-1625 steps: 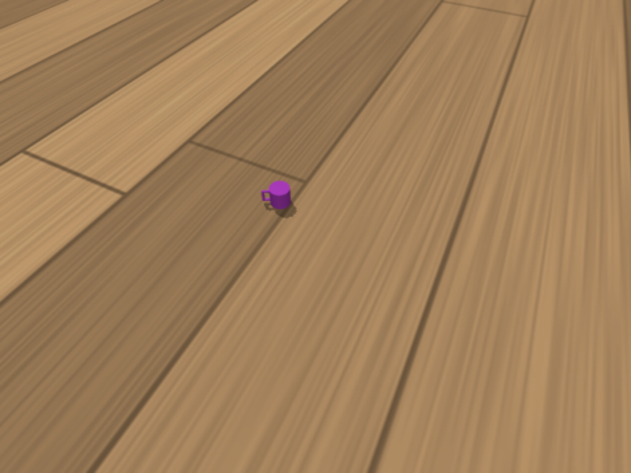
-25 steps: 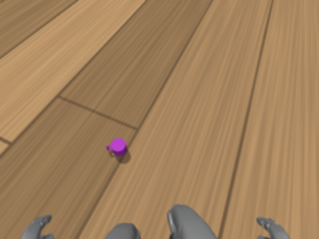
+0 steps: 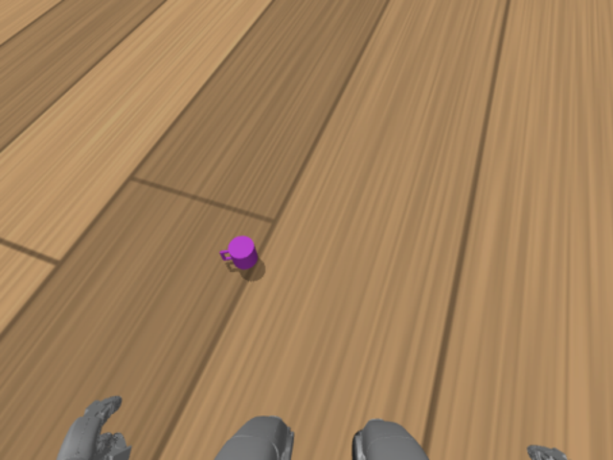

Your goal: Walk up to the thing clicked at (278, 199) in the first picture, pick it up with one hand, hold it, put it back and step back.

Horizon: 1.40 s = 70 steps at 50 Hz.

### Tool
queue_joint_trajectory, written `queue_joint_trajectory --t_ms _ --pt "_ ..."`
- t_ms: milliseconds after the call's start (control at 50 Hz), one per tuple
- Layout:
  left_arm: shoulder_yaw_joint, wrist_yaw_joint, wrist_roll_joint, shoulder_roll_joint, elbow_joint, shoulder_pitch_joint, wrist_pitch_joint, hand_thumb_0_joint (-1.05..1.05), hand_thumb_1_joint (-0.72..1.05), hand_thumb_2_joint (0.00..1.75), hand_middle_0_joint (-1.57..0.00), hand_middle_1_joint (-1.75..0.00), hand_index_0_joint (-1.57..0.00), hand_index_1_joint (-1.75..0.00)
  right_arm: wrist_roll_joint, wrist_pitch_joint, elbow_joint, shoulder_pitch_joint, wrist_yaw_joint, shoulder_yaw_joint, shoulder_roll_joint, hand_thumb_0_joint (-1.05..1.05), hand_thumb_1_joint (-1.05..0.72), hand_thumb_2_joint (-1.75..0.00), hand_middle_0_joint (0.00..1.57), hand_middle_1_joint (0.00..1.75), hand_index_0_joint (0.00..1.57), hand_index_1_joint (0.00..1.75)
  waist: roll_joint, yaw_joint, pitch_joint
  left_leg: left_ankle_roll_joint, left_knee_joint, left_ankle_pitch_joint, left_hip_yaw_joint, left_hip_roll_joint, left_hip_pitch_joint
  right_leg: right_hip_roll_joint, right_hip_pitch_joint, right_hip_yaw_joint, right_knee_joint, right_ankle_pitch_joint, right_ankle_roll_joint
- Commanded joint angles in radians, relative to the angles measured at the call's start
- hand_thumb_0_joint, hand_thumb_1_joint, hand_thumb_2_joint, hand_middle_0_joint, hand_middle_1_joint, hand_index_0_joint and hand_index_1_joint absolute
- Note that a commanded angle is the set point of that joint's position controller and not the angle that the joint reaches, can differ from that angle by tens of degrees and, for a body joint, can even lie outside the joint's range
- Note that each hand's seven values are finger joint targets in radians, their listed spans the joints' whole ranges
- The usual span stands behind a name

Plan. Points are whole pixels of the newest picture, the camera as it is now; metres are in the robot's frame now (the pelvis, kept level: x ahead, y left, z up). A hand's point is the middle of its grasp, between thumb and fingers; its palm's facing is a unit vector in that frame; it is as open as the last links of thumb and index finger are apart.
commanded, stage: step back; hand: left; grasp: from above
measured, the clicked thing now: (238, 253) +0.76 +0.28 -0.72
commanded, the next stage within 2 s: stand in 1.82 s
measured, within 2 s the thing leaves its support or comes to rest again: neither
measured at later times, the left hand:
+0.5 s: hand out of the picture -0.10 +0.28 -0.15, palm faces -0.07 -0.91 -0.40, open 7.4 cm
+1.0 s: hand out of the picture -0.23 +0.30 -0.15, palm faces -0.03 -0.93 -0.38, open 7.4 cm
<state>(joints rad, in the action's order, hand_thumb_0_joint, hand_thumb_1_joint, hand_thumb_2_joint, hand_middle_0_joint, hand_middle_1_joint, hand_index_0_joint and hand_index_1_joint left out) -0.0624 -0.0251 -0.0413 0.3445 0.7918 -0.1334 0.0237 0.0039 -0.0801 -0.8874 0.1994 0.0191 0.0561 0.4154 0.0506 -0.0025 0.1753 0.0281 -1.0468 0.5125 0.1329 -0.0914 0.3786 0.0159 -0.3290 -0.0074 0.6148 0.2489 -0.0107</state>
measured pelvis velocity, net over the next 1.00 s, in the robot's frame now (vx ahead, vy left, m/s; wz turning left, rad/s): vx -0.30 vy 0.03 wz -0.03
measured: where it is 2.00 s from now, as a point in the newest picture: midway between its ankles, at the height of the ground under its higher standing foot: outside the picture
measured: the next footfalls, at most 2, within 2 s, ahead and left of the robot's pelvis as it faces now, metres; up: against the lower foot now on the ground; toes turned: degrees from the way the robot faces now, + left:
left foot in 0.10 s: -0.03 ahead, +0.13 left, +0.00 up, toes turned -1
right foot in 0.44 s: -0.16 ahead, -0.11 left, +0.00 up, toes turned -1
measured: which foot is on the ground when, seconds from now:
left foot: up 0.00-0.08, down 0.10-0.46, up 0.48-0.72, down 0.74-1.00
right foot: down 0.00-0.12, up 0.14-0.42, down 0.44-0.76, up 0.78-0.96, down 0.98-1.00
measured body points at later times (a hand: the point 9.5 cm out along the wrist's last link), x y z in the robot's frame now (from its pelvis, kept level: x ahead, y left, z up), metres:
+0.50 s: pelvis -0.18 +0.01 -0.01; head -0.12 +0.00 +0.44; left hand -0.09 +0.32 -0.12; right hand -0.05 -0.30 -0.13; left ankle -0.08 +0.13 -0.72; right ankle -0.20 -0.11 -0.73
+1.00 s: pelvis -0.30 +0.03 +0.00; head -0.28 +0.04 +0.45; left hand -0.23 +0.35 -0.13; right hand -0.23 -0.28 -0.12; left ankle -0.28 +0.15 -0.73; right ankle -0.30 -0.10 -0.73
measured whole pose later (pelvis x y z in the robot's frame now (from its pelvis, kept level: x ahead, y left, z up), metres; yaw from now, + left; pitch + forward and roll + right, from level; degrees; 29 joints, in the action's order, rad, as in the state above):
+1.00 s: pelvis -0.30 +0.03 +0.00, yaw -2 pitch -3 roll -1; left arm -0.07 0.02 -0.03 0.40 0.95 -0.21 0.02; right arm 0.04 -0.01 -0.93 0.20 -0.01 0.04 0.35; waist 0.00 0.01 0.09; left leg 0.00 -0.65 0.32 0.01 0.03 0.28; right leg -0.02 -0.23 -0.03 0.59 0.35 -0.01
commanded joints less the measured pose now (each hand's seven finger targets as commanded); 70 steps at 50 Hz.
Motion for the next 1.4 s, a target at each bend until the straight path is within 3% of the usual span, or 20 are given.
queue_joint_trajectory --t_ms 0,60,100,120,200,300,400,420,460,520,640,700,760,820,940,1020,1140,1200,1300,1380 --pt "-0.078 -0.023 0.008 0.286 -0.075 -0.016 -0.008 0.00 0.90 0.90 -0.20 -0.30 -0.20 -0.30 0.018 0.036 0.081 0.008 0.004 0.049 0.153 0.00 -0.90 -0.90 0.20 0.30 0.20 0.30 -0.262 0.045 -0.224 -0.017 0.290 0.007 -0.078 0.054 -0.007 0.243 0.235 -0.229 -0.103 -0.420 -0.181" --pt "-0.064 -0.016 0.021 0.283 -0.086 0.024 0.008 0.00 0.90 0.90 -0.20 -0.30 -0.20 -0.30 0.024 0.045 0.034 0.119 -0.009 0.060 0.152 0.00 -0.90 -0.90 0.20 0.30 0.20 0.30 -0.186 -0.025 -0.254 -0.065 0.603 -0.268 -0.105 0.067 -0.195 0.170 0.109 -0.171 -0.022 -0.238 -0.089" --pt "-0.055 -0.021 0.032 0.230 -0.108 0.067 0.007 0.00 0.90 0.90 -0.20 -0.30 -0.20 -0.30 0.041 0.043 0.080 0.014 -0.022 0.090 0.315 0.00 -0.90 -0.90 0.20 0.30 0.20 0.30 0.217 -0.034 -0.199 -0.272 0.731 -0.430 0.375 0.438 -0.132 -0.099 -0.145 0.000 0.337 0.358 0.008" --pt "-0.076 -0.033 0.017 0.253 -0.103 0.125 0.007 0.00 0.90 0.90 -0.20 -0.30 -0.20 -0.30 0.046 0.050 0.091 0.001 -0.022 0.098 0.338 0.00 -0.90 -0.90 0.20 0.30 0.20 0.30 0.191 -0.072 -0.166 -0.356 0.745 -0.511 0.451 0.492 -0.022 -0.109 -0.110 -0.145 0.531 0.443 0.012" --pt "-0.072 -0.021 0.040 0.241 -0.021 -0.035 0.013 0.00 0.90 0.90 -0.20 -0.30 -0.20 -0.30 0.037 0.062 0.113 -0.119 0.005 0.053 0.214 0.00 -0.90 -0.90 0.20 0.30 0.20 0.30 0.079 0.046 -0.143 -0.246 0.612 -0.698 0.105 0.325 -0.091 -0.118 -0.156 -0.175 0.695 0.258 0.001" --pt "-0.055 -0.006 0.023 0.209 -0.030 -0.017 -0.002 0.00 0.90 0.90 -0.20 -0.30 -0.20 -0.30 0.031 0.055 0.110 -0.030 0.004 0.060 0.203 0.00 -0.90 -0.90 0.20 0.30 0.20 0.30 0.123 -0.023 -0.198 -0.286 0.554 -0.750 0.104 0.349 -0.305 -0.058 -0.126 -0.083 0.327 0.285 0.048" --pt "-0.053 -0.005 0.007 0.209 0.043 -0.152 -0.025 0.00 0.90 0.90 -0.20 -0.30 -0.20 -0.30 0.012 0.023 0.120 -0.079 -0.005 0.054 0.219 0.00 -0.90 -0.90 0.20 0.30 0.20 0.30 0.118 0.024 -0.286 -0.182 0.439 -0.606 0.053 0.290 -0.201 -0.049 0.166 0.018 -0.235 -0.025 0.003" --pt "-0.067 -0.005 -0.004 0.254 0.045 -0.156 -0.031 0.00 0.90 0.90 -0.20 -0.30 -0.20 -0.30 0.008 0.022 0.121 -0.077 -0.009 0.041 0.175 0.00 -0.90 -0.90 0.20 0.30 0.20 0.30 0.014 0.028 -0.272 -0.128 0.385 -0.408 0.046 0.232 -0.033 0.036 0.242 -0.142 -0.216 -0.048 -0.028" --pt "-0.106 -0.004 -0.004 0.429 0.001 -0.071 -0.029 0.00 0.90 0.90 -0.20 -0.30 -0.20 -0.30 0.008 0.018 0.148 -0.141 0.010 0.044 0.145 0.00 -0.90 -0.90 0.20 0.30 0.20 0.30 -0.329 0.080 -0.175 -0.025 -0.042 0.123 0.012 0.015 0.097 0.431 -0.014 -0.577 -0.302 -0.205 -0.304" --pt "-0.079 -0.019 0.003 0.312 -0.044 0.100 -0.034 0.00 0.90 0.90 -0.20 -0.30 -0.20 -0.30 -0.010 0.015 0.096 -0.035 0.007 0.056 0.182 0.00 -0.90 -0.90 0.20 0.30 0.20 0.30 -0.118 -0.033 -0.139 -0.025 -0.232 -0.019 0.079 -0.012 0.056 0.264 -0.054 -0.263 -0.183 -0.334 -0.222" --pt "-0.074 -0.017 -0.015 0.289 -0.023 -0.042 -0.017 0.00 0.90 0.90 -0.20 -0.30 -0.20 -0.30 0.020 0.044 0.115 -0.070 0.000 0.042 0.140 0.00 -0.90 -0.90 0.20 0.30 0.20 0.30 -0.249 0.061 -0.194 -0.014 0.280 0.033 -0.096 0.056 0.033 0.218 0.191 -0.202 -0.111 -0.204 -0.171" --pt "-0.059 -0.003 0.003 0.292 -0.017 -0.029 0.001 0.00 0.90 0.90 -0.20 -0.30 -0.20 -0.30 0.032 0.065 0.038 0.047 -0.002 0.056 0.142 0.00 -0.90 -0.90 0.20 0.30 0.20 0.30 -0.219 0.010 -0.233 -0.042 0.653 -0.160 -0.154 0.043 -0.193 0.169 0.094 -0.165 0.004 -0.082 -0.111" --pt "-0.053 -0.012 0.004 0.272 -0.019 0.063 -0.004 0.00 0.90 0.90 -0.20 -0.30 -0.20 -0.30 0.039 0.080 0.069 -0.046 -0.015 0.090 0.331 0.00 -0.90 -0.90 0.20 0.30 0.20 0.30 0.147 -0.044 -0.133 -0.313 0.839 0.056 0.506 0.508 0.007 0.001 -0.140 -0.107 0.390 0.377 0.010" --pt "-0.051 0.013 0.033 0.242 0.051 -0.041 -0.004 0.00 0.90 0.90 -0.20 -0.30 -0.20 -0.30 0.043 0.106 0.058 -0.147 0.000 0.047 0.212 0.00 -0.90 -0.90 0.20 0.30 0.20 0.30 0.050 0.054 -0.135 -0.197 0.699 -0.188 0.144 0.313 -0.021 -0.029 -0.054 -0.132 0.408 0.196 -0.009" --pt "-0.051 0.031 0.008 0.210 0.091 -0.054 -0.040 0.00 0.90 0.90 -0.20 -0.30 -0.20 -0.30 0.041 0.091 0.038 -0.085 -0.015 0.056 0.212 0.00 -0.90 -0.90 0.20 0.30 0.20 0.30 0.098 0.023 -0.139 -0.158 0.620 -0.117 0.077 0.273 -0.065 -0.048 0.168 0.015 -0.212 0.116 -0.019" --pt "-0.070 0.024 -0.008 0.342 0.095 -0.024 -0.071 0.00 0.90 0.90 -0.20 -0.30 -0.20 -0.30 0.027 0.093 0.027 -0.080 -0.013 0.039 0.140 0.00 -0.90 -0.90 0.20 0.30 0.20 0.30 -0.186 0.034 -0.104 -0.024 0.256 0.034 -0.070 0.103 0.021 0.305 0.039 -0.509 -0.383 0.498 -0.210" --pt "-0.029 0.034 0.005 0.251 0.093 0.035 -0.060 0.00 0.90 0.90 -0.20 -0.30 -0.20 -0.30 0.031 0.121 -0.046 0.021 -0.022 0.045 0.131 0.00 -0.90 -0.90 0.20 0.30 0.20 0.30 -0.161 -0.025 -0.113 -0.052 0.561 -0.160 -0.080 0.099 -0.275 0.136 -0.126 -0.216 -0.263 0.286 -0.090" --pt "-0.023 0.035 0.022 0.225 0.125 0.009 -0.043 0.00 0.90 0.90 -0.20 -0.30 -0.20 -0.30 0.035 0.136 -0.034 -0.042 -0.015 0.054 0.214 0.00 -0.90 -0.90 0.20 0.30 0.20 0.30 0.022 -0.003 -0.099 -0.181 0.837 0.190 0.320 0.380 -0.127 -0.007 -0.082 -0.053 0.055 0.209 -0.015" --pt "-0.023 0.030 0.028 0.206 0.174 -0.054 -0.067 0.00 0.90 0.90 -0.20 -0.30 -0.20 -0.30 0.027 0.138 -0.037 -0.118 -0.014 0.035 0.173 0.00 -0.90 -0.90 0.20 0.30 0.20 0.30 0.100 0.046 -0.166 -0.104 0.679 -0.360 0.058 0.271 -0.123 0.013 0.166 -0.051 -0.190 -0.009 -0.023" --pt "-0.023 0.029 0.020 0.266 0.171 0.016 -0.073 0.00 0.90 0.90 -0.20 -0.30 -0.20 -0.30 0.021 0.125 -0.051 -0.102 -0.012 0.026 0.132 0.00 -0.90 -0.90 0.20 0.30 0.20 0.30 -0.043 0.011 -0.173 -0.049 0.620 -0.174 -0.049 0.159 -0.093 0.109 0.193 -0.183 -0.217 -0.047 -0.070"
